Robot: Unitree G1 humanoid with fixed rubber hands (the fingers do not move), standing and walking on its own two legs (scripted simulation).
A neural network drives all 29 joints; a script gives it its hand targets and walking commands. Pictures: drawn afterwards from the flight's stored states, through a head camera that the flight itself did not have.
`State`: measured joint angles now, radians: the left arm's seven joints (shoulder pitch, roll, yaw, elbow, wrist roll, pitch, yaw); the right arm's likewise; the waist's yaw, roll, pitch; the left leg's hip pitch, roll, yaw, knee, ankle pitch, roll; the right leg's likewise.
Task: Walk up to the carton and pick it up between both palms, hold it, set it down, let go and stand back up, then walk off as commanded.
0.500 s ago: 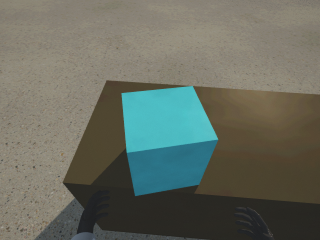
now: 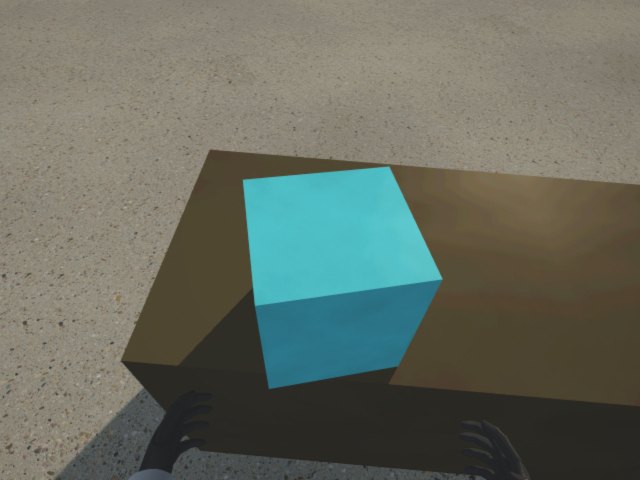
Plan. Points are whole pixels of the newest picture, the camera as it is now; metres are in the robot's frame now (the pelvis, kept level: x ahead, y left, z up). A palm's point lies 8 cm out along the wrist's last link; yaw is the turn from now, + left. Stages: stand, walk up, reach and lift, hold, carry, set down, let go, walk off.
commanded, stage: set down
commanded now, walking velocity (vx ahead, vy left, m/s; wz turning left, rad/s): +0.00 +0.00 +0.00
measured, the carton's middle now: (327, 281) +0.41 +0.04 -0.01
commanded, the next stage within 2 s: let go in 0.04 s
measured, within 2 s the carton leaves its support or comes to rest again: neither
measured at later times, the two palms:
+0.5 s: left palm (156, 471) +0.15 +0.23 -0.07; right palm out of the picture +0.16 -0.21 -0.08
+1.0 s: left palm out of the picture +0.11 +0.30 -0.11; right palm out of the picture +0.16 -0.22 -0.08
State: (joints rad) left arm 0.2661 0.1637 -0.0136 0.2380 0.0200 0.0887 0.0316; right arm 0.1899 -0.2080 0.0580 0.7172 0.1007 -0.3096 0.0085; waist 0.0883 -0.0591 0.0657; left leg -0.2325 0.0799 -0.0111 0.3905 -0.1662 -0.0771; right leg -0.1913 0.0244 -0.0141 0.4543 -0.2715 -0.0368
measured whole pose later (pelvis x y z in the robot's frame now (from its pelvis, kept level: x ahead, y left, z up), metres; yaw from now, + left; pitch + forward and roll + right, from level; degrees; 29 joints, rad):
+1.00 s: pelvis +0.02 +0.02 -0.01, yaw +2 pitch -2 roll -2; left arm 0.25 0.35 -0.01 0.67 0.02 0.00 0.00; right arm 0.24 -0.24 -0.04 0.73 -0.04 -0.03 0.00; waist 0.07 -0.05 -0.01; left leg -0.23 0.07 -0.05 0.56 -0.28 -0.05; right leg -0.10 0.02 -0.05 0.45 -0.31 -0.01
